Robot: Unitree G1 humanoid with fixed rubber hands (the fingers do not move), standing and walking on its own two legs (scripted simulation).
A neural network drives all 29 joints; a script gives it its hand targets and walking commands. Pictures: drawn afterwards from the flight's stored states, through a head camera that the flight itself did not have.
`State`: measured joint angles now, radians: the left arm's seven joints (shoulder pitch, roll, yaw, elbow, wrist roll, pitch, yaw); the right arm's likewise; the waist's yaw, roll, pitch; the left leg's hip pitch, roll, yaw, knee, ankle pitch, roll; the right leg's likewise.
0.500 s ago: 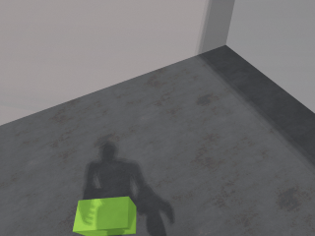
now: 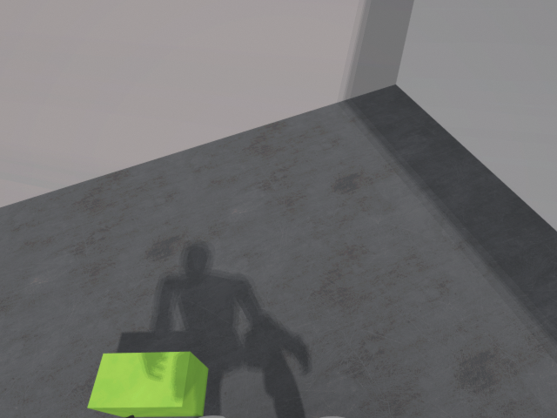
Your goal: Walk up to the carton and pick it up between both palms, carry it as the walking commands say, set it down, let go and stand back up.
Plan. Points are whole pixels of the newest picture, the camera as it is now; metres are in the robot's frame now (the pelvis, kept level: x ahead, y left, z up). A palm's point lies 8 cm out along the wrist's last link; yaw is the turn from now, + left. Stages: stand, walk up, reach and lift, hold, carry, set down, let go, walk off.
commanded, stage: walk up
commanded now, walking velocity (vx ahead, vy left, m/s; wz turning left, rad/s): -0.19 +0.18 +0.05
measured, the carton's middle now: (154, 386) +0.30 +0.43 -0.66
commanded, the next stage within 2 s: none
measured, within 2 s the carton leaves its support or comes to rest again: neither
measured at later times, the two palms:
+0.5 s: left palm out of the picture -0.01 +0.33 -0.14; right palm out of the picture -0.03 -0.17 -0.15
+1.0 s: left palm out of the picture -0.07 +0.32 -0.15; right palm out of the picture -0.07 -0.17 -0.16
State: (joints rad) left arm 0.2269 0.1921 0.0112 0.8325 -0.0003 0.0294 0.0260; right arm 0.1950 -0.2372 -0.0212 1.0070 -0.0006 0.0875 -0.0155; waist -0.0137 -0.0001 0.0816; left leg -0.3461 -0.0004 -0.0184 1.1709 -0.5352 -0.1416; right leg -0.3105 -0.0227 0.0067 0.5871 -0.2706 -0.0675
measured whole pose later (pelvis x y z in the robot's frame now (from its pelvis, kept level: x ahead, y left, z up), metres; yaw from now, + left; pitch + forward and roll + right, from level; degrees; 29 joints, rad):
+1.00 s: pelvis -0.10 +0.08 -0.01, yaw -3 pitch -2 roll +1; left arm 0.23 0.19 0.00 1.06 0.00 0.06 0.03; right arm 0.22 -0.23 -0.02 1.01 0.00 0.05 -0.02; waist 0.00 0.01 0.09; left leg -0.31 0.01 0.02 0.62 -0.28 0.01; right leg -0.14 0.02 0.00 0.59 -0.41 -0.03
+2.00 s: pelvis -0.14 +0.10 -0.01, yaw -2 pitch +0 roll +0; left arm 0.23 0.19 0.01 1.03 0.00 0.01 0.03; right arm 0.22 -0.23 -0.02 1.01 0.00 0.02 -0.02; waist 0.00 0.02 0.08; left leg -0.27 0.01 0.02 0.58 -0.30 0.01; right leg -0.22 0.02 0.00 0.56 -0.33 -0.03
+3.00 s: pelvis -0.15 +0.27 -0.02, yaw +1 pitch +1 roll +0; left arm 0.23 0.20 0.08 1.04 0.00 0.06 0.08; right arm 0.19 -0.21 -0.02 1.01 0.00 0.05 0.00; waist 0.00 -0.02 0.09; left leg -0.36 -0.07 0.10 0.64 -0.31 0.10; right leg -0.44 -0.07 0.00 1.13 -0.55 0.10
